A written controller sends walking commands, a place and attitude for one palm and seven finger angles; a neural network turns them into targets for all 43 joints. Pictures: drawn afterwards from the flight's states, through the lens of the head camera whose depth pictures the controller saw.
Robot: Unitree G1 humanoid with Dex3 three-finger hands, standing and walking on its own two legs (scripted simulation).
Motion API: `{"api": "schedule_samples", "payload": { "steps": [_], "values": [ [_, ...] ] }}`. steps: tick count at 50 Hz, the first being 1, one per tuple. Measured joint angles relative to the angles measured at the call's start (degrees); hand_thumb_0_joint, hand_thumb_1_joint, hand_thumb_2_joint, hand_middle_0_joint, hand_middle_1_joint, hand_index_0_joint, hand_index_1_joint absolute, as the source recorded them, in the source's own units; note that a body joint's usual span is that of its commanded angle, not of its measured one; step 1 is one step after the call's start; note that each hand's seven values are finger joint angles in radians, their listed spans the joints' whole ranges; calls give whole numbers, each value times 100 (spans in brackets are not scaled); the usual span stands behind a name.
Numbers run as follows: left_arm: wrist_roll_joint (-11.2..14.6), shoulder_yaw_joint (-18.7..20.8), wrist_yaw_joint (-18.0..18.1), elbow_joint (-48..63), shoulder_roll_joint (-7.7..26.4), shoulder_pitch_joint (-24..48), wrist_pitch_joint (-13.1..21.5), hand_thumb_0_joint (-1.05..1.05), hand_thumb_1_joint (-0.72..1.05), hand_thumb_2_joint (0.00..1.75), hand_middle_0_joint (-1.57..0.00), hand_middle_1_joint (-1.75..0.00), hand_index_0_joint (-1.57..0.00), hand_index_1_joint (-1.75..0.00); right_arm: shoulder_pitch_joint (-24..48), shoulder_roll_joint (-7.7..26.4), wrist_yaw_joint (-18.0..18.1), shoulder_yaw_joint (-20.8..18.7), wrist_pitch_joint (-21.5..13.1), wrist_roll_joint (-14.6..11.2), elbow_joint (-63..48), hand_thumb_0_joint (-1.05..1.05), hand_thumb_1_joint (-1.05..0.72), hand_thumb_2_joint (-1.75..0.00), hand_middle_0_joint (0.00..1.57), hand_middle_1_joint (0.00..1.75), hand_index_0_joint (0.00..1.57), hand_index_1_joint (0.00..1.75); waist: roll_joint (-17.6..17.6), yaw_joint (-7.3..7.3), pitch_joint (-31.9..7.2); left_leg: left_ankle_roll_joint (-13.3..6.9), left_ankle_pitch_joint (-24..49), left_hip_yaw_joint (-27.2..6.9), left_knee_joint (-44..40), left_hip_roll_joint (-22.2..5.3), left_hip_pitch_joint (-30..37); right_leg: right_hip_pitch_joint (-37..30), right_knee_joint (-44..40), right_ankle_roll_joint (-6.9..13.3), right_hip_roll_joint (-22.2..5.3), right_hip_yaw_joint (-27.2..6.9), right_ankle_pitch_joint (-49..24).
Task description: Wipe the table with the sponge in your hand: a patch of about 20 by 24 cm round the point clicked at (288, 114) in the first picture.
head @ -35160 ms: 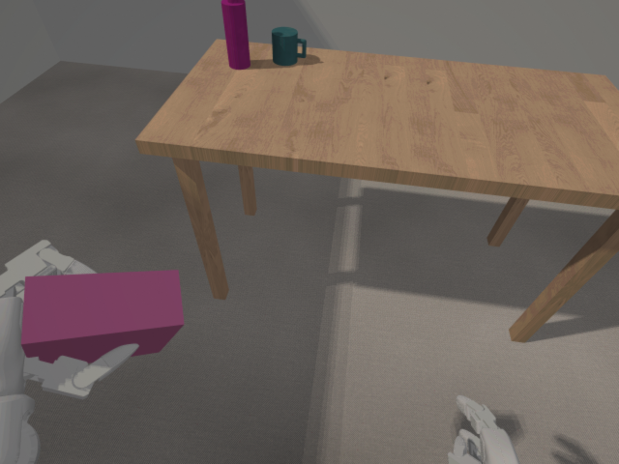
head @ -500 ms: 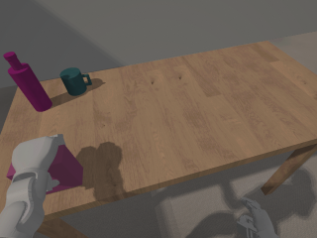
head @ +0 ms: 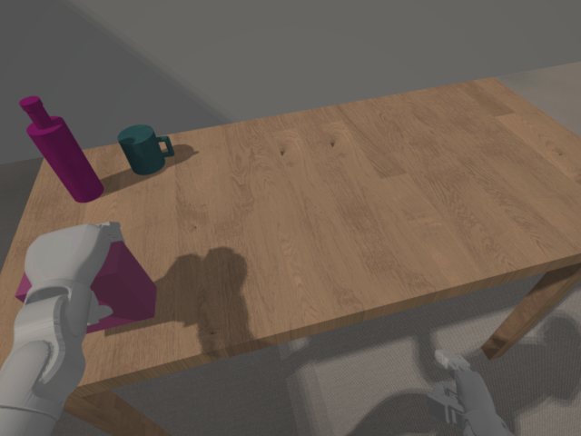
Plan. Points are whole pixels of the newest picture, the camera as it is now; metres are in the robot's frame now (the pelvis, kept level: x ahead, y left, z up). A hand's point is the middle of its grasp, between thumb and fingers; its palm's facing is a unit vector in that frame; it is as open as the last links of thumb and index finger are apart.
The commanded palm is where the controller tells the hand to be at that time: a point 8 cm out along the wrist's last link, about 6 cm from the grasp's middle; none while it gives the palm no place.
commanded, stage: lift the sponge slowly off the table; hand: left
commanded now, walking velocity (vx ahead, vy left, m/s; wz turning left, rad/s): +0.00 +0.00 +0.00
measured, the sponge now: (102, 298) +0.26 +0.32 +0.04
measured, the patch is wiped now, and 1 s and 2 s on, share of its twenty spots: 1.00 1.00 1.00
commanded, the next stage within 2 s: bring the sponge back beside the body in 0.98 s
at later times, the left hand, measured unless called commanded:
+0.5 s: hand (76, 265) +0.26 +0.32 +0.12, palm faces +0.01 -0.04 -1.00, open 9.2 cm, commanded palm +0.23 +0.32 +0.19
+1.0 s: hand (73, 243) +0.27 +0.31 +0.16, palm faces +0.09 -0.03 -1.00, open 9.2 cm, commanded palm +0.23 +0.31 +0.21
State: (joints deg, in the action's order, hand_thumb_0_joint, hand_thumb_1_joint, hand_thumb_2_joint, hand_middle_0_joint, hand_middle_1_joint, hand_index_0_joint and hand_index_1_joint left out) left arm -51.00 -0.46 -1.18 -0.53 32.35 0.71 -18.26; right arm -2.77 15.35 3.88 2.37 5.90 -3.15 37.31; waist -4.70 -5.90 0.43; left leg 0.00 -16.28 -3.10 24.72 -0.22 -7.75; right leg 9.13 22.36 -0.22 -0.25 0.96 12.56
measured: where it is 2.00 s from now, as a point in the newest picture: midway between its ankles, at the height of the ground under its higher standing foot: outside the picture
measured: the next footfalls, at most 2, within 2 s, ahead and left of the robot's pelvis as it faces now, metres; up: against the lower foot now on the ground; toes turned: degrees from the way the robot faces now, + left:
none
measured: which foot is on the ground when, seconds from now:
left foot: down 0.00-1.00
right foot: down 0.00-1.00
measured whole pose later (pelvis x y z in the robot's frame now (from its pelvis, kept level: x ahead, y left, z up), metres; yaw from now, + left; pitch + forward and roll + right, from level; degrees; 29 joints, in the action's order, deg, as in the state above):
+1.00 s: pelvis -0.01 +0.00 +0.00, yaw +0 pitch -2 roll -1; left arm -48.1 1.4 -7.0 7.3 37.3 5.0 -19.2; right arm -1.9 15.4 3.4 3.6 5.8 -3.3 36.1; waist -5.4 -6.7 0.8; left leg 0.0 -14.5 -3.0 22.9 0.1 -6.8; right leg 8.3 20.9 -0.2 -0.5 0.8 11.0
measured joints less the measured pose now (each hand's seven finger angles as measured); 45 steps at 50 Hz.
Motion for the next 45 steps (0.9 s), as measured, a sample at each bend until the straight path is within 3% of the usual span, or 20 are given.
{"api": "schedule_samples", "payload": {
  "steps": [17, 27, 39, 45],
  "values": [
    [239, 279, -267, 133, 301, -58, -56, -1, -46, 110, -80, -139, -82, -143, -79, 149, 26, -38, 30, -56, 11, 2, -90, -90, 20, 30, 20, 30, -80, 0, 4, 40, 21, -46, -24, -29, 59, -58, 11, 31, 26, 45, 11],
    [281, 382, -365, 347, 452, 59, 290, -1, -46, 110, -80, -139, -82, -143, -40, 72, 62, -12, -44, -19, -50, 2, -90, -90, 20, 30, 20, 30, -51, 1, 53, 47, 52, -48, -40, -41, 70, -93, -61, 36, 40, 46, -52],
    [379, 334, -588, 505, 485, 222, -182, -1, -46, 110, -80, -139, -82, -143, 11, 114, -18, 58, 25, -57, -81, 2, -90, -90, 20, 30, 20, 30, -111, -39, 6, 0, 107, -18, -83, 23, 52, -59, -74, -10, -24, 14, -92],
    [312, 152, -671, 612, 444, 441, -101, -1, -46, 110, -80, -139, -82, -143, 61, 73, 8, 96, -39, -32, -98, 2, -90, -90, 20, 30, 20, 30, -74, -78, 84, -6, 167, -32, -140, 44, 65, -72, -117, -5, -45, 27, -137]
  ]
}}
